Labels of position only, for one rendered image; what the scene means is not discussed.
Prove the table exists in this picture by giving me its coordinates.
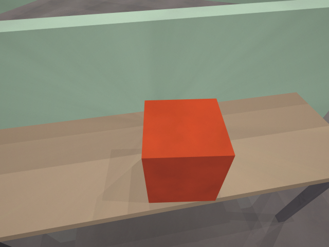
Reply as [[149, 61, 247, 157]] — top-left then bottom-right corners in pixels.
[[0, 92, 329, 247]]

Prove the carton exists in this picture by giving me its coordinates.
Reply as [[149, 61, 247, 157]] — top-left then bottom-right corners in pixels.
[[141, 98, 235, 203]]

